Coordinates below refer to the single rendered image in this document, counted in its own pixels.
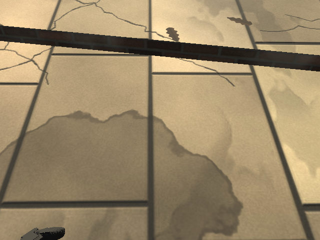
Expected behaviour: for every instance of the robot left hand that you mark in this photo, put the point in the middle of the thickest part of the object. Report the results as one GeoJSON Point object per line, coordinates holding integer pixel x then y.
{"type": "Point", "coordinates": [52, 233]}

